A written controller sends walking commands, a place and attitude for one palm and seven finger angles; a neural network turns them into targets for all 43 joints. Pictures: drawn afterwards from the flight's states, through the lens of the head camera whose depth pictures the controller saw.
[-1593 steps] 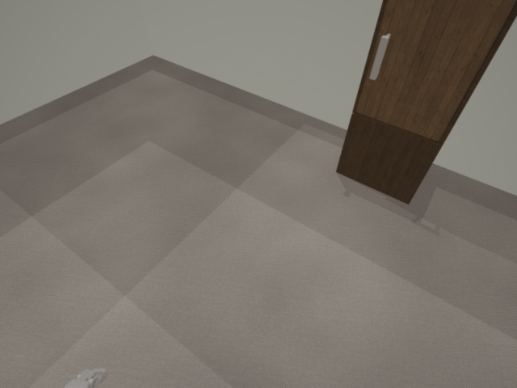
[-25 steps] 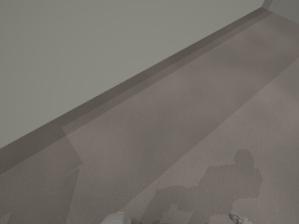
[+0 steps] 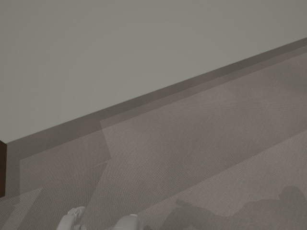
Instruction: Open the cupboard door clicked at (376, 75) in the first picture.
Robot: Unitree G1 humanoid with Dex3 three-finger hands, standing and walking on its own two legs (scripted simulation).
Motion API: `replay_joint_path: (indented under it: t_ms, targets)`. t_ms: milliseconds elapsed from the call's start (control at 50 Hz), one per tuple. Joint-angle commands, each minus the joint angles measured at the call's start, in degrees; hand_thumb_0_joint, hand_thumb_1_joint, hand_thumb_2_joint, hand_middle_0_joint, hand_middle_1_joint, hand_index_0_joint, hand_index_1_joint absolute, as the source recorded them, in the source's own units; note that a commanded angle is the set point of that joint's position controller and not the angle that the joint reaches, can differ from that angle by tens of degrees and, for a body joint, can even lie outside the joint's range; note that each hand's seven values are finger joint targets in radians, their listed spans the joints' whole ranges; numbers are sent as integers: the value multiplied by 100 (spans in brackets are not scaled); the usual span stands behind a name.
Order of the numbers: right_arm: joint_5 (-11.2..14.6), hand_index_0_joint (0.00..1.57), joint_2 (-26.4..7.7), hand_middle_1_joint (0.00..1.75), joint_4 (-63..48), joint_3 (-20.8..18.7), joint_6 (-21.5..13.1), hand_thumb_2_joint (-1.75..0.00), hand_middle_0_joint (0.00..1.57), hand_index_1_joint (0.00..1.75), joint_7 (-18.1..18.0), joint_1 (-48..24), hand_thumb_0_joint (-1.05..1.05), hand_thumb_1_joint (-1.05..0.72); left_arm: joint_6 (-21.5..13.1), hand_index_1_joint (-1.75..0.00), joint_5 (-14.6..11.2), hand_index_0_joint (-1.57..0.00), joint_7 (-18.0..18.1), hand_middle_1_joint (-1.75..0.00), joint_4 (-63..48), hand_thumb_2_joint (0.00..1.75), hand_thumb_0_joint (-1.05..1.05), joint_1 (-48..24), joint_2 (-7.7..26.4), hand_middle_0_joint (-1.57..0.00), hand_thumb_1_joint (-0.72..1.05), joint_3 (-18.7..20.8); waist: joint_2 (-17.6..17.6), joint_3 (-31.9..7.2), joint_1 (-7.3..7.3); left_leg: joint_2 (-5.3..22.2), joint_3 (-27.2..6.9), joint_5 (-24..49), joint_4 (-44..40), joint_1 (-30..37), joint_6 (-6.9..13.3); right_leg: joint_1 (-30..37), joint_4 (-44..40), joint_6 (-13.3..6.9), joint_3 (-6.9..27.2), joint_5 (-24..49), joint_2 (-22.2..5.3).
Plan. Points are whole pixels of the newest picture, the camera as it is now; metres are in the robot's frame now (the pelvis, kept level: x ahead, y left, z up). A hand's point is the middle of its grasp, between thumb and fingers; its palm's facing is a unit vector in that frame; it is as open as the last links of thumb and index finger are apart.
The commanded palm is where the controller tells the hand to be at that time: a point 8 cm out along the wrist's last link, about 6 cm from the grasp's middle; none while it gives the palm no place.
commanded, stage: turn to face it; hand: left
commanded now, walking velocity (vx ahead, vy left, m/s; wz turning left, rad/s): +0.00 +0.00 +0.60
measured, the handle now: out of the picture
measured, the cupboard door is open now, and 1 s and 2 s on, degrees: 49 49 49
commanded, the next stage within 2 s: none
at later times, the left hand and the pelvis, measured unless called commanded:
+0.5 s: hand out of the picture +0.04 +0.24 -0.16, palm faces +0.31 -0.91 -0.27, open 7.4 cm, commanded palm none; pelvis +0.01 +0.00 +0.00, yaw +18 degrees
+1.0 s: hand out of the picture -0.05 +0.18 -0.19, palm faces +0.60 -0.77 -0.22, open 7.4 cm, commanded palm none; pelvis +0.03 -0.01 -0.01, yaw +37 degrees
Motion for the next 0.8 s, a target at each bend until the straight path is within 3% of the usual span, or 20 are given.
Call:
replay_joint_path:
  t_ms: [0,100,160,180,200,220,240,260,320,400,480,520,540,560,580,600,620,660,700,780]
  targets:
    - [17,20,-353,30,-551,-47,-108,-90,20,30,89,-245,0,-90,-109,-30,-5,-20,70,-30,-369,90,0,78,971,-20,90,235,-1904,-562,131,339,388,34,773,-478,-204,751,-1228,-787,399,2913,-1429]
    - [56,20,-133,30,-620,82,-195,-90,20,30,142,-616,0,-90,-120,-30,25,-20,47,-30,-177,90,0,690,1276,-20,90,346,-1495,-807,435,147,957,207,-1272,171,-177,1392,-639,-677,52,3814,-1526]
    - [31,20,-308,30,-554,55,-233,-90,20,30,119,-235,0,-90,-95,-30,-30,-20,6,-30,-162,90,0,626,1317,-20,90,381,-1314,-913,207,59,1026,1125,-2470,1127,-64,949,-16,-363,-254,3397,-1475]
    - [11,20,-531,30,-469,-11,-269,-90,20,30,110,156,0,-90,-76,-30,-71,-20,-12,-30,-203,90,0,536,1242,-20,90,373,-821,-1104,-51,228,736,1971,-3051,1968,54,354,684,-128,-414,2859,-1387]
    - [-48,20,-1202,30,-405,-173,-321,-90,20,30,67,609,0,-90,-38,-30,-111,-20,-49,-30,-380,90,0,501,868,-20,90,311,883,-1396,-284,1645,-1215,3534,-3287,2925,708,-1081,1970,301,-700,188,-656]
    - [-26,20,-1544,30,-319,-257,-298,-90,20,30,10,1045,0,-90,-4,-30,-91,-20,-35,-30,-608,90,0,47,640,-20,90,170,1443,-1411,-475,2547,-2320,5282,-3428,3031,1439,-1919,2993,423,-199,-2046,-242]
    - [-49,20,-1549,30,-269,-232,-273,-90,20,30,-41,1054,0,-90,47,-30,-66,-20,-15,-30,-660,90,0,-109,787,-20,90,203,869,-1359,-451,2627,-2105,4572,-3423,2748,1666,-1962,3397,334,308,-1885,-351]
    - [-60,20,-1353,30,-350,-194,-306,-90,20,30,-100,813,0,-90,65,-30,-45,-20,-13,-30,-596,90,0,-247,753,-20,90,230,672,-1176,-375,2288,-2012,3868,-3593,2403,1534,-2075,3474,329,350,-1473,-362]
    - [-53,20,-1033,30,-539,-66,-322,-90,20,30,-162,-27,0,-90,109,-30,-35,-20,-68,-30,-285,90,0,73,744,-20,90,256,902,-828,50,1548,-1183,2836,-3682,1637,1066,-1669,3216,346,456,-629,-273]
    - [-66,20,-1048,30,-558,-92,-299,-90,20,30,-127,-96,0,-90,118,-30,-55,-20,-94,-30,-243,90,0,139,667,-20,90,250,585,-801,79,1343,-1181,2002,-3792,1343,1010,-1097,2122,314,259,-592,-1]
    - [-74,20,-1071,30,-577,-148,-245,-90,20,30,-100,-164,0,-90,65,-30,-66,-20,-76,-30,-270,90,0,292,623,-20,90,237,703,-843,116,1247,-1517,1952,-3633,1122,1006,-426,958,249,135,-499,277]
    - [-27,20,-1026,30,-652,-159,-217,-90,20,30,-88,-390,0,-90,9,-30,-73,-20,-60,-30,-171,90,0,720,717,-20,90,271,674,-892,344,1034,-1431,1923,-3274,636,829,454,-38,220,89,138,355]
    - [9,20,-842,30,-706,-146,-207,-90,20,30,-78,-480,0,-90,-36,-30,-61,-20,-30,-30,-129,90,0,979,879,-20,90,333,252,-942,492,723,-1277,1439,-2837,121,600,1117,-914,150,349,276,75]
    - [61,20,-445,30,-805,-102,-201,-90,20,30,-48,-432,0,-90,-98,-30,33,-20,25,-30,-126,90,0,1152,1385,-20,90,440,-1315,-955,595,-28,-481,281,-1529,-858,158,1679,-1892,-305,1939,-386,-1317]
    - [33,20,-448,30,-909,-92,-222,-90,20,30,-18,-548,0,-90,-93,-30,45,-20,47,-30,-223,90,0,994,1659,-20,90,431,-2146,-777,606,-270,64,-749,65,-922,-32,968,-2204,-890,2886,1,-2461]
    - [-13,20,-595,30,-852,-111,-199,-90,20,30,20,-467,0,-90,-93,-30,3,-20,58,-30,-297,90,0,687,1435,-20,90,347,-1551,-598,398,31,-187,-508,879,-742,35,440,-2054,-1043,2317,183,-2304]
    - [-13,20,-528,30,-718,-152,-144,-90,20,30,36,-280,0,-90,-116,-30,7,-20,94,-30,-370,90,0,331,1113,-20,90,330,-1557,-612,175,148,-150,-159,1188,-684,9,341,-1950,-964,1854,413,-1992]
    - [-14,20,-429,30,-555,-97,-106,-90,20,30,91,-249,0,-90,-114,-30,-20,-20,58,-30,-406,90,0,119,927,-20,90,228,-1686,-502,64,264,159,224,1238,-650,-141,533,-1500,-783,768,1852,-1414]
    - [24,20,-282,30,-592,-31,-112,-90,20,30,113,-424,0,-90,-145,-30,-6,-20,60,-30,-325,90,0,357,936,-20,90,242,-1646,-587,175,258,430,195,467,-491,-214,938,-1248,-741,288,2892,-1377]
    - [51,20,-104,30,-649,79,-164,-90,20,30,136,-785,0,-90,-142,-30,19,-20,55,-30,-125,90,0,898,1193,-20,90,333,-1384,-767,466,175,847,185,-970,-30,-196,1473,-820,-729,60,3781,-1565]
